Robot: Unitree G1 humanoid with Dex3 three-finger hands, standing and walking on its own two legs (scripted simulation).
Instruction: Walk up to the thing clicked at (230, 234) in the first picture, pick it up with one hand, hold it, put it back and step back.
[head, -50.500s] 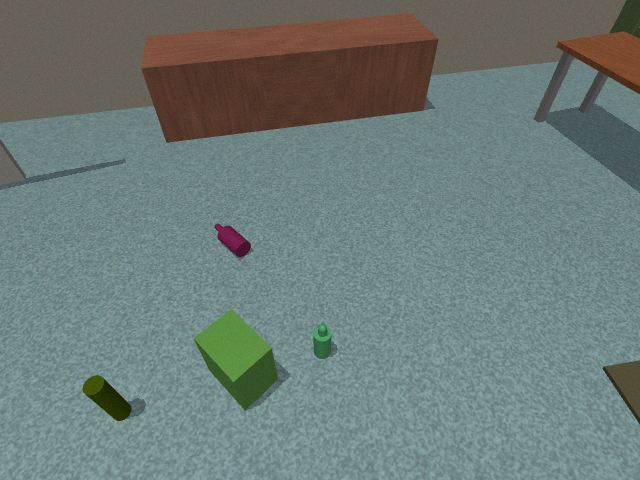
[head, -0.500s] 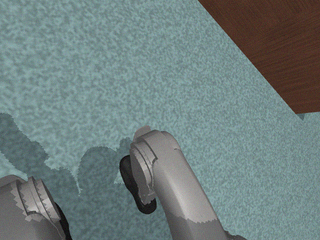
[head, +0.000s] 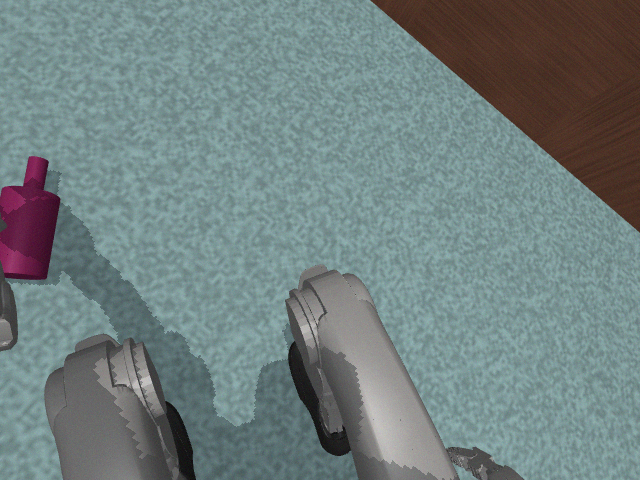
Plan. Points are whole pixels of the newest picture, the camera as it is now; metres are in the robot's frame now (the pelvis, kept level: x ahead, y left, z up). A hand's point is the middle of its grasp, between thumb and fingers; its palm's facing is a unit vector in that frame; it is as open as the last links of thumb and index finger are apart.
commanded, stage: withdraw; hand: left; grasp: from above
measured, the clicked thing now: (28, 216) +0.54 +0.27 -0.31
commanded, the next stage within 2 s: home in 0.04 s
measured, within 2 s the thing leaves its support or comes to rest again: neither
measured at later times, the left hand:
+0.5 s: hand out of the picture +0.43 +0.30 -0.17, palm faces -0.43 -0.18 -0.88, open 10.7 cm
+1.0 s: hand out of the picture +0.30 +0.25 +0.07, palm faces -0.19 -0.78 -0.59, open 7.3 cm
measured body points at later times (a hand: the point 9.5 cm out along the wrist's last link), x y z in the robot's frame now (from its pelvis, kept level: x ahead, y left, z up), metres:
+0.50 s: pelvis +0.00 +0.01 +0.00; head +0.24 +0.10 +0.37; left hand +0.45 +0.31 -0.12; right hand +0.09 -0.28 -0.09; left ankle +0.08 +0.13 -0.32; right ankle +0.12 -0.12 -0.32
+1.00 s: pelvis +0.01 +0.01 +0.16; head +0.17 +0.05 +0.59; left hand +0.30 +0.29 +0.10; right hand +0.24 -0.21 +0.06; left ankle +0.08 +0.13 -0.32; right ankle +0.12 -0.12 -0.32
